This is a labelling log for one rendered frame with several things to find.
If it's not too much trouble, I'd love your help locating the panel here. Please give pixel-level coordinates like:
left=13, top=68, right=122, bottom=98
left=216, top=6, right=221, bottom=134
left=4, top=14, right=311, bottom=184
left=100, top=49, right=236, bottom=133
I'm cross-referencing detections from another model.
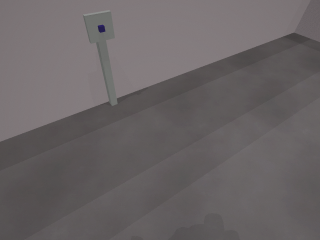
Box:
left=83, top=10, right=118, bottom=106

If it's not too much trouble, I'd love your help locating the button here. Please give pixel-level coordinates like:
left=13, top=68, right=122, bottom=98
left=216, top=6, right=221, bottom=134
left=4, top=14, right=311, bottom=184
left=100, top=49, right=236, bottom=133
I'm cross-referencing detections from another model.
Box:
left=98, top=25, right=105, bottom=33

